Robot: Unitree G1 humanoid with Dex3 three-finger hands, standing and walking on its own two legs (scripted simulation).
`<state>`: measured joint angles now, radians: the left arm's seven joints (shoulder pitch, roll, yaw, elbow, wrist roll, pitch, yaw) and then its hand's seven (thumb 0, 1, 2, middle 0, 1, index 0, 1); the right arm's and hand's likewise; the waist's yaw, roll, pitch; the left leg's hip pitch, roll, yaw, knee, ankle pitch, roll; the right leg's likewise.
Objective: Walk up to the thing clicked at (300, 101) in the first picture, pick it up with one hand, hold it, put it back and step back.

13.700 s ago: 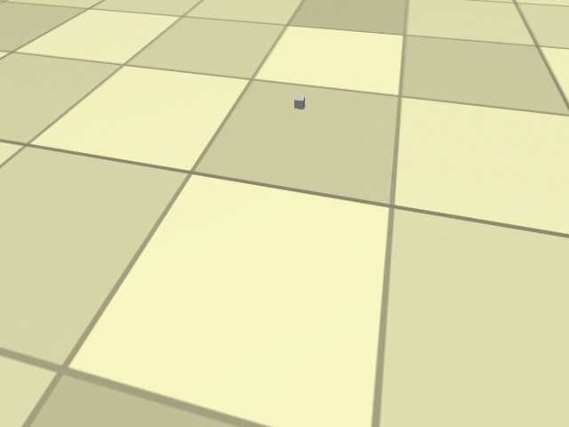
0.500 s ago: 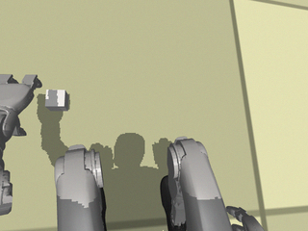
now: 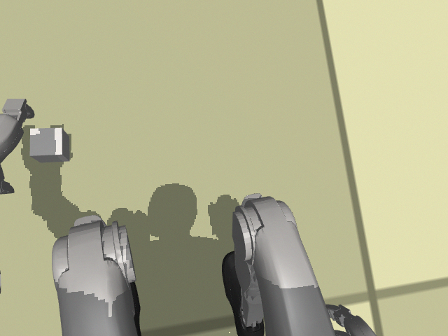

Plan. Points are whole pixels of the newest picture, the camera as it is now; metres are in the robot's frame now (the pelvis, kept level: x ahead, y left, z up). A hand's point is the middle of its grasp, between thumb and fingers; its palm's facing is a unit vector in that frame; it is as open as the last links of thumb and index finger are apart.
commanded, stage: rise first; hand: left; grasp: from above
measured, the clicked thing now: (50, 145) +0.49 +0.30 -0.29
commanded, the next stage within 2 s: approach in 1.54 s
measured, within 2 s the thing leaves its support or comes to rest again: neither
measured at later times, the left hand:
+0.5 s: hand (7, 152) +0.44 +0.33 -0.18, palm faces -0.48 -0.06 -0.88, open 14.2 cm
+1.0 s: hand (0, 149) +0.45 +0.35 -0.19, palm faces -0.47 -0.04 -0.88, open 14.2 cm
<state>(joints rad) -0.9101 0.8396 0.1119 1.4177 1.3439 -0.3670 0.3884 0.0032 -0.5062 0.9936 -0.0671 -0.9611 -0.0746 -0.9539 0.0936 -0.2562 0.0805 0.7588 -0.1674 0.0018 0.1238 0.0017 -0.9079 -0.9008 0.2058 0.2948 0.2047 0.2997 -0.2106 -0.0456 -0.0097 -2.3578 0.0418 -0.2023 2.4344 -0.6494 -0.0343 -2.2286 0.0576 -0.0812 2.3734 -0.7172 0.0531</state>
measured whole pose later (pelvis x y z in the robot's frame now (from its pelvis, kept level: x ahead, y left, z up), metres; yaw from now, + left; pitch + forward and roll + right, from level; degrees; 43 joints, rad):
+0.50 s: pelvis +0.00 +0.00 +0.00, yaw -1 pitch +32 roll -10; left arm -0.92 0.87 0.12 1.41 1.31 -0.36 0.36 0.00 -0.52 1.00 -0.07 -0.97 -0.07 -0.97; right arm 0.08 -0.26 0.10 0.74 -0.18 0.00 0.14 0.00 -0.91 -0.90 0.21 0.29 0.20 0.30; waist -0.22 -0.05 0.02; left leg -2.36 0.04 -0.22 2.46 -0.68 -0.03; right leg -2.22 0.07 -0.09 2.38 -0.74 0.06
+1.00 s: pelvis +0.00 +0.01 -0.01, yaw -2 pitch +31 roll -11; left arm -0.95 0.92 0.12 1.47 1.34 -0.34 0.39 0.00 -0.53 1.01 -0.07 -0.98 -0.07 -0.98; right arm 0.10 -0.26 0.14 0.74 -0.20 -0.02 0.14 0.00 -0.91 -0.90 0.21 0.29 0.20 0.30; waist -0.25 -0.06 0.03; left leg -2.38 0.04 -0.23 2.48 -0.66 -0.03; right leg -2.23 0.07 -0.10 2.39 -0.72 0.07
